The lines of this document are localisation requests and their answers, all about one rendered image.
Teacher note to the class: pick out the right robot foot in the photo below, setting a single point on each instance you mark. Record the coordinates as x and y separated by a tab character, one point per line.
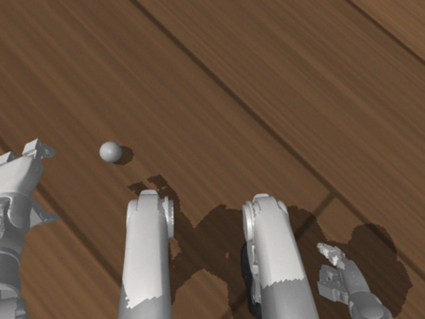
254	307

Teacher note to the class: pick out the left robot hand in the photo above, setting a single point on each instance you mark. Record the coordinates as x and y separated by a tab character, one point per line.
22	174

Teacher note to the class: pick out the left robot arm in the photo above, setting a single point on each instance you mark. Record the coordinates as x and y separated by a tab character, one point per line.
15	210

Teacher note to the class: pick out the ball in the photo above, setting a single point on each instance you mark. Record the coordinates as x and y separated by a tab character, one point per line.
110	152

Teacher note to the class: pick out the right robot hand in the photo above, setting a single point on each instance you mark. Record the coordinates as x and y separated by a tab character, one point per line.
344	281

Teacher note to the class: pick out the right robot arm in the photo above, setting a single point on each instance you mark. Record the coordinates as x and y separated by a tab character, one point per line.
365	305

